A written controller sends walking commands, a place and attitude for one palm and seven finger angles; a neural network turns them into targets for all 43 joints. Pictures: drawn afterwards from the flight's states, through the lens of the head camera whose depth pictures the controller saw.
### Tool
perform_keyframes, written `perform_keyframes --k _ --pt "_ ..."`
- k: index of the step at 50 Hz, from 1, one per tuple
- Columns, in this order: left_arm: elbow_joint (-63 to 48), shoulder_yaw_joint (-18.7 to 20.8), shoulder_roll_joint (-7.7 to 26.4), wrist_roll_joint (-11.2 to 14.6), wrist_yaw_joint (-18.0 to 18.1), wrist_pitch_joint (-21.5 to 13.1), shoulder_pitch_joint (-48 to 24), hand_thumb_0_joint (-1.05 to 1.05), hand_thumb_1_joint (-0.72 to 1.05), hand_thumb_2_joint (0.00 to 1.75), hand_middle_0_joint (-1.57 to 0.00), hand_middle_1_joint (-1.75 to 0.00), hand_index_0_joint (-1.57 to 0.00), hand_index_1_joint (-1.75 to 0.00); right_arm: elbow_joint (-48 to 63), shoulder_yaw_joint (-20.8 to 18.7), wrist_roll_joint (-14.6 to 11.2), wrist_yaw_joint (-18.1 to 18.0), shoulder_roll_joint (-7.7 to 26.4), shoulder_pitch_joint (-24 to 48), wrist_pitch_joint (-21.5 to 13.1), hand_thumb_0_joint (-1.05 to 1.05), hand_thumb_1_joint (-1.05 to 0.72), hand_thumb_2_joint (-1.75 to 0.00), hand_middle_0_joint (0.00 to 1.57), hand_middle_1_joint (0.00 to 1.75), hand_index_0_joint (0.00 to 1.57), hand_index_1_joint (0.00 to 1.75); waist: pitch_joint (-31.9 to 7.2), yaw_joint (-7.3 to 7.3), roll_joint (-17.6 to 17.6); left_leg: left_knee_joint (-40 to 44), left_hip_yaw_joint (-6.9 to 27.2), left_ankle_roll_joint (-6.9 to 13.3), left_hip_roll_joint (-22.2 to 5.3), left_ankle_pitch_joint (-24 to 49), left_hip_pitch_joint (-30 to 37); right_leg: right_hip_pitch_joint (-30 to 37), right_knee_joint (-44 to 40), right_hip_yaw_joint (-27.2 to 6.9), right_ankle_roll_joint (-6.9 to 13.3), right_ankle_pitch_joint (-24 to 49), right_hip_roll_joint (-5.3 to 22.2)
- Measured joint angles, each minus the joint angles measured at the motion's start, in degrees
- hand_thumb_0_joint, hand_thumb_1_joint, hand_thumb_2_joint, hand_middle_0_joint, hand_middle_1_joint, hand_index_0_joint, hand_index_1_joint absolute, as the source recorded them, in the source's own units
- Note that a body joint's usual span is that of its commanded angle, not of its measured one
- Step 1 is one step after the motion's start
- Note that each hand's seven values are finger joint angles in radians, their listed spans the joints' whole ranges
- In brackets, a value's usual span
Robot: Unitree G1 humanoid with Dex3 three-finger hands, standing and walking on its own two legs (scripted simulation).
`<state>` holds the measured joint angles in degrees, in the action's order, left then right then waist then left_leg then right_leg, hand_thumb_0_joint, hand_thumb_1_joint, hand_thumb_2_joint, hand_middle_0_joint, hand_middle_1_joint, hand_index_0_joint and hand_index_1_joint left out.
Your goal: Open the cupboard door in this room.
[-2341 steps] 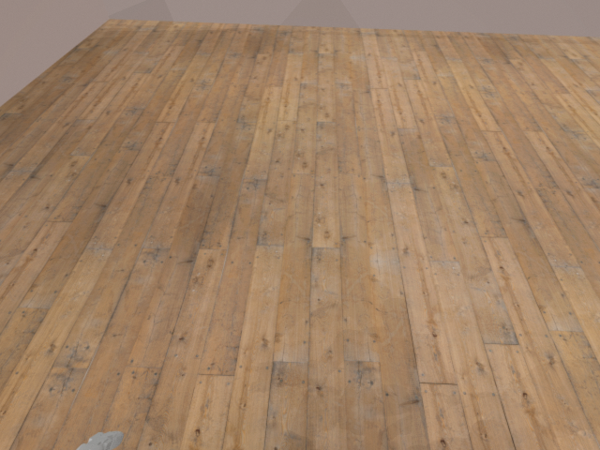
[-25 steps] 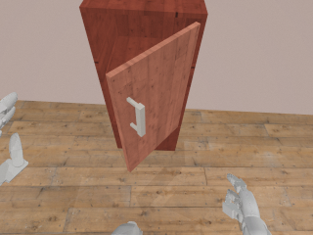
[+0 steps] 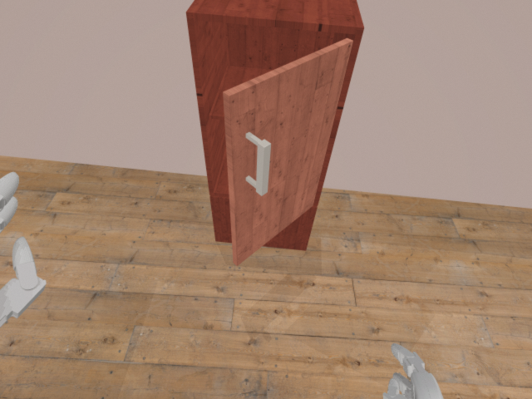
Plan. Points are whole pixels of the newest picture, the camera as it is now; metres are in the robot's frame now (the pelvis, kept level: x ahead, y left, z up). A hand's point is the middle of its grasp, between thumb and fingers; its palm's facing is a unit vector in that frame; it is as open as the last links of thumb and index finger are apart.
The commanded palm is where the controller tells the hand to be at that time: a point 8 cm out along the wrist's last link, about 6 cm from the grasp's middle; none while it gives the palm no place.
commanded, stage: stop stepping back and stand still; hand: left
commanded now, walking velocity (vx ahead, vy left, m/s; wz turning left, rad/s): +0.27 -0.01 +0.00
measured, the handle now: (256, 164) +0.57 +0.05 +0.00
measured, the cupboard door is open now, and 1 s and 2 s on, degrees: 49 49 49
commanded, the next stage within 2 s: let the arm hang, fingers relaxed in 0.50 s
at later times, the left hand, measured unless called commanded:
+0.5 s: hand out of the picture +0.15 +0.28 +0.16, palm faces +0.46 -0.80 -0.40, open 7.4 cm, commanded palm +0.09 +0.31 +0.18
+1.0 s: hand out of the picture -0.06 +0.19 -0.17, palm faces +0.10 -0.97 -0.21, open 6.9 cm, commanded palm none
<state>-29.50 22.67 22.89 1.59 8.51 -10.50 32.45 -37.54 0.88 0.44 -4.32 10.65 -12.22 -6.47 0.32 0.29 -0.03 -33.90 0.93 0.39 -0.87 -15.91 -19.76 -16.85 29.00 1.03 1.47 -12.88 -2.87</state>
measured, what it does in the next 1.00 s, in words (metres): stands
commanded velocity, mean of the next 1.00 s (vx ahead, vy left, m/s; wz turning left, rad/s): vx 0.06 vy -0.01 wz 0.00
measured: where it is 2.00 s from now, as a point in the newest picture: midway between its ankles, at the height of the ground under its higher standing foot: outside the picture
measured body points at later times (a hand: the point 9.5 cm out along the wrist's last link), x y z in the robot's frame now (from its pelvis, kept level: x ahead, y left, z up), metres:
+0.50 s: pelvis -0.05 +0.01 +0.00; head -0.08 +0.03 +0.44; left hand +0.12 +0.32 +0.18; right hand +0.09 -0.23 -0.08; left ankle +0.00 +0.12 -0.73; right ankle -0.03 -0.09 -0.72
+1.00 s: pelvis -0.05 +0.00 +0.01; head -0.03 +0.01 +0.45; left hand -0.06 +0.24 -0.15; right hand -0.05 -0.23 -0.15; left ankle +0.00 +0.12 -0.73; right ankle -0.02 -0.09 -0.73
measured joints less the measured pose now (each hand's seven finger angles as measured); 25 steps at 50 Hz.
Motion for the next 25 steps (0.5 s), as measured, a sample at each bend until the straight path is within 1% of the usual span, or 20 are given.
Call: perform_keyframes --k 1,3,6,8,9,11,12,13,15,16,17,18,20,21,22,25 --pt "0.4 -0.2 0.1 0.0 -0.1 0.2 -0.1 0.01 0.88 0.90 -0.21 -0.30 -0.21 -0.31 -0.1 -0.1 0.1 -0.3 0.0 -0.2 0.1 0.01 -0.90 -0.89 0.20 0.30 0.20 0.30 -0.3 0.41 -0.3 1.2 0.1 0.3 0.4 1.7 0.5 0.1 0.0 0.1 -0.2 0.2 0.3" --pt "1.2 -0.1 0.1 -0.1 -0.1 0.2 0.2 0.01 0.88 0.90 -0.22 -0.30 -0.21 -0.31 -0.2 0.0 0.3 -0.7 0.2 -0.6 0.1 0.01 -0.90 -0.89 0.20 0.30 0.20 0.30 -0.4 0.44 -1.2 2.5 -0.5 0.7 0.9 3.3 1.5 0.4 0.1 -0.3 -0.5 -0.5 0.9" --pt "1.9 0.4 0.0 -0.8 0.1 0.4 0.6 0.01 0.88 0.90 -0.22 -0.30 -0.21 -0.31 0.3 0.0 0.6 -1.2 0.3 -1.5 -0.4 0.01 -0.90 -0.89 0.20 0.30 0.20 0.30 -1.1 0.33 -1.6 5.4 -1.3 1.2 1.1 3.8 3.0 -0.4 3.1 -0.8 -1.2 -7.3 1.2" --pt "2.5 0.5 0.2 -1.3 0.4 0.6 0.0 0.01 0.88 0.90 -0.22 -0.30 -0.21 -0.31 0.8 -0.2 0.5 -1.2 0.1 -2.4 -0.8 0.01 -0.90 -0.89 0.20 0.30 0.20 0.30 -1.4 0.51 -1.3 7.4 -0.9 1.5 1.1 4.6 3.9 -0.4 6.9 0.5 -1.4 -9.2 1.1" --pt "2.7 0.5 0.4 -1.4 0.5 0.6 -0.3 0.01 0.88 0.90 -0.22 -0.30 -0.21 -0.31 0.9 -0.2 0.5 -1.1 0.0 -2.8 -1.1 0.01 -0.90 -0.89 0.20 0.30 0.20 0.30 -1.7 0.57 -1.1 8.3 -0.8 1.6 0.9 5.1 4.3 0.4 6.9 1.4 -1.3 -10.0 1.0" --pt "2.9 0.8 1.0 -1.3 0.8 0.5 -0.4 0.01 0.88 0.90 -0.21 -0.30 -0.21 -0.31 1.2 0.2 0.4 -0.9 -0.2 -3.3 -1.3 0.01 -0.90 -0.89 0.20 0.30 0.20 0.30 -2.3 0.54 -1.2 8.8 -0.8 1.4 0.9 5.3 4.3 3.3 2.6 2.6 -0.8 -10.6 0.9" --pt "2.8 1.1 1.4 -1.2 0.8 0.3 -0.3 0.01 0.89 0.90 -0.21 -0.30 -0.21 -0.31 1.6 0.3 0.6 -0.8 -0.3 -3.3 -1.3 0.01 -0.90 -0.89 0.20 0.30 0.20 0.30 -2.6 0.40 -1.8 7.9 -1.3 1.2 1.2 4.8 3.4 4.5 -0.6 2.1 0.0 -10.4 1.0" --pt "3.0 1.2 1.3 -1.1 0.6 0.2 -0.6 0.01 0.89 0.90 -0.21 -0.30 -0.21 -0.31 1.7 0.3 0.7 -0.6 -0.1 -2.8 -1.1 0.01 -0.90 -0.89 0.20 0.30 0.20 0.30 -2.3 0.07 -1.5 5.8 -1.6 1.0 1.0 3.4 2.2 4.3 -1.7 1.8 0.8 -6.9 0.8" --pt "2.9 0.7 1.1 -0.7 0.1 0.3 -1.6 0.01 0.89 0.90 -0.21 -0.30 -0.21 -0.31 1.1 0.0 0.8 -0.3 0.5 -1.8 -0.7 0.01 -0.90 -0.89 0.20 0.30 0.20 0.30 -1.7 -0.53 -1.2 -1.7 -1.7 0.6 0.7 -0.3 -0.6 3.3 -1.0 1.8 1.9 -0.7 0.6" --pt "2.9 0.3 0.8 -0.6 0.0 0.2 -2.1 0.01 0.89 0.90 -0.21 -0.30 -0.21 -0.31 0.4 -0.2 0.7 -0.2 0.8 -1.6 -0.6 0.01 -0.90 -0.89 0.20 0.30 0.20 0.30 -1.6 -0.85 -1.2 -6.0 -1.8 0.5 0.7 -1.8 -1.6 2.9 -0.3 1.7 2.1 0.6 0.6" --pt "3.0 -0.2 0.4 -0.5 -0.2 0.1 -2.5 0.01 0.89 0.90 -0.21 -0.30 -0.21 -0.31 -0.2 -0.4 0.6 -0.1 1.0 -1.6 -0.5 0.01 -0.90 -0.89 0.20 0.30 0.20 0.30 -1.8 -1.00 -1.3 -8.4 -2.0 0.7 0.6 -3.2 -1.9 2.7 0.4 1.7 1.9 0.4 0.6" --pt "3.1 -0.6 0.0 -0.4 -0.3 0.1 -2.7 0.01 0.89 0.90 -0.21 -0.30 -0.21 -0.31 -0.6 -0.5 0.6 0.0 1.2 -1.8 -0.4 0.01 -0.90 -0.89 0.20 0.30 0.20 0.30 -2.2 -0.96 -1.5 -8.4 -2.3 0.8 0.3 -3.9 -1.4 2.4 1.1 1.7 1.7 -0.3 0.7" --pt "2.8 -1.0 -0.9 -0.4 -0.3 0.1 -2.8 0.01 0.89 0.90 -0.21 -0.30 -0.21 -0.31 -0.5 -0.5 0.5 -0.3 1.8 -2.6 -0.5 0.01 -0.90 -0.89 0.20 0.30 0.20 0.30 -2.9 -0.50 -1.3 -2.5 -2.2 1.4 -0.6 -4.6 1.9 1.5 3.3 2.2 1.1 -2.0 0.7" --pt "2.8 -1.0 -1.2 -0.4 -0.3 0.0 -3.1 0.01 0.89 0.90 -0.21 -0.30 -0.21 -0.31 -0.4 -0.7 0.5 -0.7 2.0 -2.6 -0.8 0.01 -0.90 -0.89 0.20 0.30 0.20 0.30 -2.6 -0.13 -1.4 -0.8 -2.2 1.3 -0.4 -1.4 2.3 0.8 5.0 2.4 0.7 -2.9 1.0" --pt "3.0 -0.7 -1.2 -0.5 -0.2 0.0 -3.4 0.01 0.89 0.90 -0.21 -0.30 -0.21 -0.31 -0.5 -0.7 0.4 -0.9 1.8 -2.5 -0.9 0.01 -0.90 -0.89 0.20 0.30 0.20 0.30 -1.9 -0.08 -2.1 -1.1 -2.6 1.2 0.1 0.4 2.3 0.5 6.5 1.9 0.3 -4.0 1.5" --pt "3.7 0.6 -0.7 -1.1 0.0 0.2 -3.2 0.01 0.88 0.90 -0.21 -0.30 -0.21 -0.31 -0.5 -0.5 0.6 -0.8 0.4 -2.6 -1.9 0.01 -0.90 -0.89 0.20 0.30 0.20 0.30 -1.2 0.04 -3.1 0.5 -3.7 1.2 0.9 2.0 3.5 -1.2 12.8 0.4 -0.8 -10.1 1.9"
